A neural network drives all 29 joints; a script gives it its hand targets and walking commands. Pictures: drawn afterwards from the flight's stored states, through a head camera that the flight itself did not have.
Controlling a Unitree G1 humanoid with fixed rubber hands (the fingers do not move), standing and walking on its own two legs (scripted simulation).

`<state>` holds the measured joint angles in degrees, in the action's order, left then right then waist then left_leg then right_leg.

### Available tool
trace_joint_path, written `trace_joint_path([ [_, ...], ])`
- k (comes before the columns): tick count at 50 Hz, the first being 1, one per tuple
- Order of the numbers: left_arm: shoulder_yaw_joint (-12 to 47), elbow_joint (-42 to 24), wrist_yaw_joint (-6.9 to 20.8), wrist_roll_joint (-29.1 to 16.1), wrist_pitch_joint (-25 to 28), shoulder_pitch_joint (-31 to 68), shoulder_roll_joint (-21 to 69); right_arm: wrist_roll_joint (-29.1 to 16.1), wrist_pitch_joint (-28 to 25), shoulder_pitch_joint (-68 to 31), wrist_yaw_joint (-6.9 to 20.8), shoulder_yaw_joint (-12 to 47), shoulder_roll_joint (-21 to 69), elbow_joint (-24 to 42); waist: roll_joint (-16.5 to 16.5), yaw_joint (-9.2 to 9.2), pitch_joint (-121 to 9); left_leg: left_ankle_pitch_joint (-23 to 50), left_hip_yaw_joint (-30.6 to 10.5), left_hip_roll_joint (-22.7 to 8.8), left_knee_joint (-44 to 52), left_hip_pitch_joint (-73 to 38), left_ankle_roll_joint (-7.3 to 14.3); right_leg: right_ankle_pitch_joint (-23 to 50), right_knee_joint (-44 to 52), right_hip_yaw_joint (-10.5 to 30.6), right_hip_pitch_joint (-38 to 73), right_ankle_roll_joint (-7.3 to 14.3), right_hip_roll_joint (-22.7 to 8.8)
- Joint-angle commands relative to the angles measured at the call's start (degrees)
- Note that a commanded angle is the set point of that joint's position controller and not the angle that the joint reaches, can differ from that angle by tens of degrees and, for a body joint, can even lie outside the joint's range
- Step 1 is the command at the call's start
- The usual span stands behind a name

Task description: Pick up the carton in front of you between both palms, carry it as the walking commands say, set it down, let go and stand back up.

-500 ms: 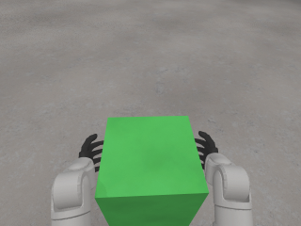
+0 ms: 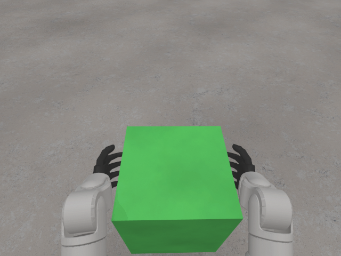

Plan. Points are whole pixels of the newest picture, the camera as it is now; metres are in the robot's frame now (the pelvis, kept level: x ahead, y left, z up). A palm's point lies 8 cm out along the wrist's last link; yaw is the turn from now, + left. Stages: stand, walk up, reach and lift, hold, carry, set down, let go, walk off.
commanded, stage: carry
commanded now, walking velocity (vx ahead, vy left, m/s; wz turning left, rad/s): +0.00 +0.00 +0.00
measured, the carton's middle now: (173, 192) +0.27 +0.00 +0.02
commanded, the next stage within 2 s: none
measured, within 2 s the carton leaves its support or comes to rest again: neither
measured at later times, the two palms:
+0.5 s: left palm (109, 115) +0.46 +0.17 +0.10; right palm (219, 112) +0.46 -0.13 +0.11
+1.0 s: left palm (117, 126) +0.48 +0.16 +0.05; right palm (218, 127) +0.46 -0.14 +0.05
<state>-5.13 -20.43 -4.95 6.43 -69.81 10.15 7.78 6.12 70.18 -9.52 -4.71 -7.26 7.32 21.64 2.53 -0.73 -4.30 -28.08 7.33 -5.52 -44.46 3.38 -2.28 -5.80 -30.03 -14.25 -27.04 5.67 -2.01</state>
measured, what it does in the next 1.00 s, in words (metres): walks ahead: left foot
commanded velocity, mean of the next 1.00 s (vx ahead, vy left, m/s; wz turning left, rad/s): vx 0.00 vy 0.00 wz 0.00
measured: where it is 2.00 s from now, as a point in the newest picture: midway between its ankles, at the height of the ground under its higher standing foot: outside the picture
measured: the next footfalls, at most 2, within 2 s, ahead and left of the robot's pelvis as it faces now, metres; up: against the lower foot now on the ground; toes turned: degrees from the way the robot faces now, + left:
left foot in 0.30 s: +0.24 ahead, +0.13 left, +0.00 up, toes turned -17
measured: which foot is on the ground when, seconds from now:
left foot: up 0.00-0.28, down 0.30-1.00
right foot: down 0.00-1.00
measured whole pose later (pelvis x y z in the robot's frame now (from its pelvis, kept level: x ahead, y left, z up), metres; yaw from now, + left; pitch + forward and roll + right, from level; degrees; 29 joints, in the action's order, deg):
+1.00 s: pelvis +0.19 +0.02 +0.01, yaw -3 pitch +3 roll +0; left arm -9.3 9.0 -0.7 13.5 -42.9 10.6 7.8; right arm 13.4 42.7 -10.9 -1.0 -9.3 7.9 -9.5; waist -0.4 0.0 -6.4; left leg -15.3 11.0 -3.8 -31.6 18.6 1.2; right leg -22.0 -29.7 -9.7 -9.7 -1.2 -4.4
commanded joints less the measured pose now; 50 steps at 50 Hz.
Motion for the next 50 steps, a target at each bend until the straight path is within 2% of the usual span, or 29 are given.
trace_joint_path([
  [1, 38.4, -2.3, 14.6, -23.2, -0.6, 20.5, 48.9, -22.8, 0.8, -24.4, 14.3, 42.2, 48.8, 2.8, -14.7, -0.91, -22.1, -2.4, -6.3, 4.4, -29.9, 28.5, 0.8, 44.0, 9.3, 27.1, 42.4, 8.0, -21.1],
  [2, 38.9, -2.7, 14.8, -23.5, 0.0, 21.6, 51.3, -22.9, 0.0, -25.4, 14.4, 42.4, 50.6, 3.0, -9.6, -0.93, -21.9, -0.1, -7.6, 2.1, -26.6, 28.9, 1.8, 44.3, 9.1, 22.4, 40.4, 5.8, -19.8],
  [3, 39.4, -3.3, 15.1, -23.8, 0.7, 22.9, 53.4, -22.9, -0.7, -26.1, 14.3, 43.0, 52.2, 3.3, -7.3, -0.60, -20.2, 2.8, -7.5, 0.5, -20.3, 28.3, 1.9, 42.5, 10.6, 18.9, 37.2, 3.4, -18.6],
  [4, 39.6, -3.9, 15.1, -23.9, 1.2, 23.9, 54.4, -22.9, -1.2, -26.5, 14.3, 43.4, 54.1, 3.2, -7.4, -0.10, -19.9, 5.5, -7.3, -0.5, -13.1, 25.0, 1.6, 37.8, 12.1, 15.7, 34.0, 1.2, -16.6],
  [5, 39.9, -4.8, 15.2, -24.2, 1.6, 24.2, 55.0, -22.9, -1.8, -26.1, 14.0, 43.5, 54.9, 3.6, -8.0, 0.11, -20.2, 6.5, -5.8, 0.2, -7.6, 21.6, 1.3, 36.0, 12.9, 13.1, 31.8, 0.5, -15.4],
  [8, 40.0, -6.2, 15.6, -24.3, 2.1, 22.6, 54.1, -22.0, -2.8, -23.2, 13.0, 44.2, 55.3, 4.5, -10.1, 0.47, -20.5, 7.7, -2.0, 2.3, 5.6, 16.5, 0.3, 37.3, 12.5, 7.4, 29.5, 1.5, -13.7],
  [11, 39.5, -6.9, 15.7, -23.9, 1.9, 20.4, 51.8, -21.8, -2.4, -23.2, 12.5, 44.3, 53.3, 6.8, -12.7, -0.14, -20.5, 16.3, 0.3, 2.6, 12.4, 14.9, 0.3, 35.2, 10.7, 5.2, 29.5, 1.2, -13.1],
  [13, 39.2, -6.3, 15.4, -23.2, 1.5, 19.7, 50.6, -21.8, -1.6, -22.8, 12.8, 44.0, 52.1, 6.7, -11.5, 0.20, -19.3, 25.9, 1.8, 1.9, 19.5, 10.2, 0.4, 26.9, 8.5, 3.6, 26.2, -0.5, -11.5],
  [14, 38.9, -5.8, 15.4, -22.7, 1.2, 19.8, 49.9, -22.0, -1.2, -22.9, 13.1, 43.8, 51.5, 6.3, -10.0, 0.46, -17.9, 32.3, 2.0, 1.1, 24.3, 7.4, 0.1, 21.0, 7.1, 3.3, 23.9, -2.2, -10.2],
  [15, 38.7, -5.0, 15.3, -22.1, 0.9, 20.1, 49.2, -22.2, -0.7, -23.1, 13.5, 43.5, 50.6, 5.7, -8.4, 0.56, -17.0, 36.2, 0.8, -1.3, 25.2, 4.0, 0.0, 14.5, 5.6, 4.1, 21.0, -3.9, -9.8],
  [16, 38.4, -3.6, 15.1, -21.4, 0.7, 20.1, 48.4, -22.5, -0.1, -23.6, 13.9, 43.0, 49.4, 4.8, -5.0, 0.30, -17.3, 46.7, -2.9, -6.0, 22.9, -0.4, 0.5, 5.7, 3.5, 4.4, 16.9, -5.2, -8.7],
  [17, 39.1, -3.8, 15.0, -21.5, 0.1, 21.7, 48.1, -22.0, 0.0, -24.5, 14.3, 42.7, 49.0, 2.9, 0.1, -0.03, -17.6, 55.7, -4.8, -8.7, 19.0, -1.7, 2.9, 0.9, 3.7, 5.8, 15.2, -6.6, -6.5],
  [18, 39.5, -3.7, 14.9, -21.6, -0.6, 23.1, 47.7, -21.7, 0.0, -23.4, 14.6, 41.6, 49.3, 0.3, 3.4, 0.31, -17.1, 50.6, -6.2, -9.2, 19.2, 0.2, 4.1, -2.4, 4.5, 7.0, 16.5, -7.0, -6.4],
  [19, 40.0, -2.9, 14.9, -21.6, -0.8, 24.4, 47.8, -21.7, -0.1, -23.0, 14.8, 41.2, 49.5, -1.2, 3.5, 0.50, -15.3, 49.1, -6.1, -8.2, 20.0, 2.9, 4.2, -1.4, 3.3, 7.2, 17.5, -7.1, -6.8],
  [24, 40.8, 3.1, 15.2, -21.2, 0.7, 25.2, 49.5, -20.1, -1.7, -22.4, 14.9, 40.1, 50.9, -7.5, 1.5, 0.50, -16.9, 58.1, -3.2, -5.9, 15.0, 2.1, 4.3, 11.6, 1.2, 7.3, 18.3, -7.8, -7.0],
  [28, 40.4, 6.9, 15.7, -19.8, 4.6, 24.7, 51.5, -18.6, -5.6, -23.7, 15.0, 40.1, 52.0, -9.5, 0.0, 0.50, -18.6, 62.0, -2.8, -5.7, 13.3, 0.3, 4.8, 12.9, 0.5, 6.9, 17.8, -8.3, -6.3],
  [31, 39.2, 8.4, 15.8, -18.1, 8.6, 24.1, 51.7, -17.3, -9.5, -24.2, 15.3, 39.8, 51.8, -9.8, -1.2, 0.57, -19.1, 60.2, -2.5, -5.2, 12.7, 0.9, 4.7, 14.5, 0.5, 7.1, 18.8, -8.2, -6.3],
  [37, 36.5, 10.4, 15.2, -14.4, 16.3, 21.2, 48.8, -14.7, -16.7, -22.6, 15.1, 38.9, 49.2, -11.1, -3.3, 0.63, -19.5, 51.9, -2.0, -4.2, 11.9, 3.6, 4.2, 20.0, 0.1, 7.5, 21.3, -7.6, -7.4],
  [42, 31.3, 15.1, 14.7, -9.7, 22.2, 20.1, 44.8, -10.0, -22.6, -21.6, 14.6, 34.0, 45.5, -16.6, -3.3, 0.60, -18.1, 45.1, -1.9, -4.3, 12.6, 4.9, 3.8, 15.8, 1.1, 7.6, 20.2, -7.1, -7.9],
  [50, 22.7, 27.7, 14.8, -3.8, 32.2, 27.5, 45.3, -3.6, -32.5, -27.5, 14.5, 24.6, 45.9, -29.6, -2.5, 0.71, -14.2, 35.2, -2.3, -4.5, 16.0, 6.1, 3.7, 4.9, 4.4, 8.6, 17.4, -6.1, -7.9],
])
